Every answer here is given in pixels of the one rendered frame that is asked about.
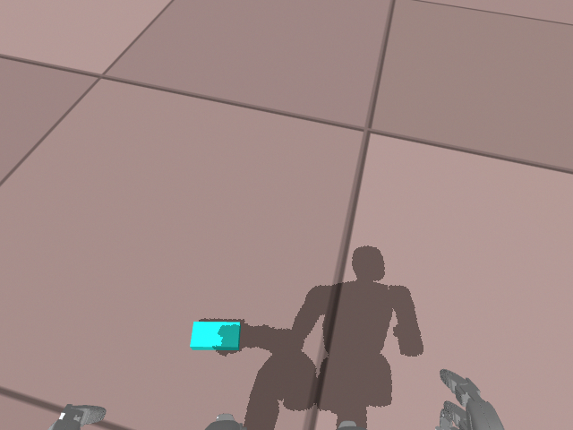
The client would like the left robot hand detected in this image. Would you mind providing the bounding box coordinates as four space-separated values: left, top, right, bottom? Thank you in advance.
48 404 106 430

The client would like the small box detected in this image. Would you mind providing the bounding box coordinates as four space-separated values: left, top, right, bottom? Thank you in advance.
190 322 241 350

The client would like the right robot hand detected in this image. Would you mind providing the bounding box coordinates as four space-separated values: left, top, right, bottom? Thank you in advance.
435 369 505 430

